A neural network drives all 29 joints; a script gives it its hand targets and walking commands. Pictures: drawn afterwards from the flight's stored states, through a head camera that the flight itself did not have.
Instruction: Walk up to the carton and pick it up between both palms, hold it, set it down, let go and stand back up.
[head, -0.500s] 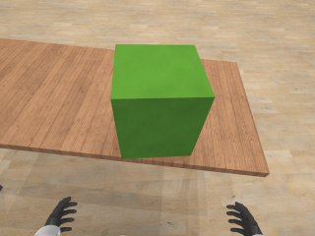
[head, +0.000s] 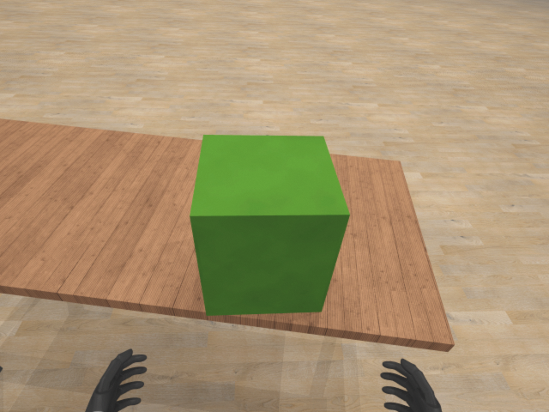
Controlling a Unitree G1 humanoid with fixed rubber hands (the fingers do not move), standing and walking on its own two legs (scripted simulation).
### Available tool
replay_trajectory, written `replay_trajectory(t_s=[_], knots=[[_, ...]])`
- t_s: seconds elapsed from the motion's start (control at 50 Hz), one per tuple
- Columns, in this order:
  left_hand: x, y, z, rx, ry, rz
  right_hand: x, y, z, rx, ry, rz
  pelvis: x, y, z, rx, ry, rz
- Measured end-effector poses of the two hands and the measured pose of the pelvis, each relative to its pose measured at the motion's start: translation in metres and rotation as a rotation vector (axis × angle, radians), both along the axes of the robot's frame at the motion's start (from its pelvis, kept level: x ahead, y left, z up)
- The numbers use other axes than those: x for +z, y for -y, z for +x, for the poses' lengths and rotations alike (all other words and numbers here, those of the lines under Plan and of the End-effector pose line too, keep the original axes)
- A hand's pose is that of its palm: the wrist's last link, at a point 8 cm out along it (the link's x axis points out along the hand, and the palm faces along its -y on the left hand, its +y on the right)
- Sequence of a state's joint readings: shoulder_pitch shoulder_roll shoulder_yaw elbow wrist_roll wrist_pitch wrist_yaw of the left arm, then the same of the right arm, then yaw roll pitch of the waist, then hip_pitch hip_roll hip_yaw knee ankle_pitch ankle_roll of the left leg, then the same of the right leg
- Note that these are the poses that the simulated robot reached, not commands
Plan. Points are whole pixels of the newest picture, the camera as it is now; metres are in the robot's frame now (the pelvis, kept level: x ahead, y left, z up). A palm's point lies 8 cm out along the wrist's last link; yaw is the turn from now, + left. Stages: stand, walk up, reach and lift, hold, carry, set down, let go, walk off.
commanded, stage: reach and lift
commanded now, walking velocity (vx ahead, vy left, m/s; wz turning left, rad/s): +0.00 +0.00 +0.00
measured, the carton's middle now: (264, 226) +0.43 +0.03 +0.05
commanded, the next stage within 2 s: none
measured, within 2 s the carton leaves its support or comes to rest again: neither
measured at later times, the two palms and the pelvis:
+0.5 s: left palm (106, 372) +0.20 +0.24 +0.00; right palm (421, 377) +0.20 -0.20 +0.01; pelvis +0.03 +0.00 +0.00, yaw +0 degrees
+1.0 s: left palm (116, 316) +0.25 +0.23 +0.05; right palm (424, 321) +0.26 -0.20 +0.06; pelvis +0.03 +0.00 +0.00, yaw +0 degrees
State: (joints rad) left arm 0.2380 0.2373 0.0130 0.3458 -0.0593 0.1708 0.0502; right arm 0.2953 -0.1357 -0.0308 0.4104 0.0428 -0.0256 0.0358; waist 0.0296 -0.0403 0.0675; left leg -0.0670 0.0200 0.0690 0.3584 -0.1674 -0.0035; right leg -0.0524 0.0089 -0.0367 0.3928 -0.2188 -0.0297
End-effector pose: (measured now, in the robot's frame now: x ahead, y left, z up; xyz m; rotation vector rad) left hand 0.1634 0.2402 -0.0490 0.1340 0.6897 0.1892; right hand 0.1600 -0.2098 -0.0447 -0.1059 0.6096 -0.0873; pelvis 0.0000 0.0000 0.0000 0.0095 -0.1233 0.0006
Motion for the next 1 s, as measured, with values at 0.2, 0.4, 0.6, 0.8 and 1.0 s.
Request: replay_trajectory(t_s=[0.2,0.4,0.6,0.8,1.0], knots=[[0.017,0.001,0.009,-0.007,0.099,-0.017,0.017,0.003,0.009,-0.03,0.075,0.002,0.002,0.0,0.014,0.003,-0.021,-0.002],[0.034,0.005,0.028,-0.01,0.225,-0.039,0.041,-0.007,0.031,-0.026,0.173,0.047,0.003,0.0,0.029,-0.006,-0.045,-0.005],[0.057,0.005,0.037,-0.009,0.322,-0.035,0.061,-0.017,0.048,-0.036,0.272,0.096,0.004,-0.005,0.038,-0.007,-0.052,-0.011],[0.078,0.011,0.055,-0.022,0.405,-0.056,0.079,-0.016,0.068,-0.035,0.348,0.119,0.004,-0.006,0.039,-0.005,-0.053,-0.01],[0.102,0.014,0.086,-0.03,0.42,-0.078,0.102,-0.012,0.095,-0.035,0.384,0.126,0.004,0.0,0.033,-0.004,-0.048,-0.007]])
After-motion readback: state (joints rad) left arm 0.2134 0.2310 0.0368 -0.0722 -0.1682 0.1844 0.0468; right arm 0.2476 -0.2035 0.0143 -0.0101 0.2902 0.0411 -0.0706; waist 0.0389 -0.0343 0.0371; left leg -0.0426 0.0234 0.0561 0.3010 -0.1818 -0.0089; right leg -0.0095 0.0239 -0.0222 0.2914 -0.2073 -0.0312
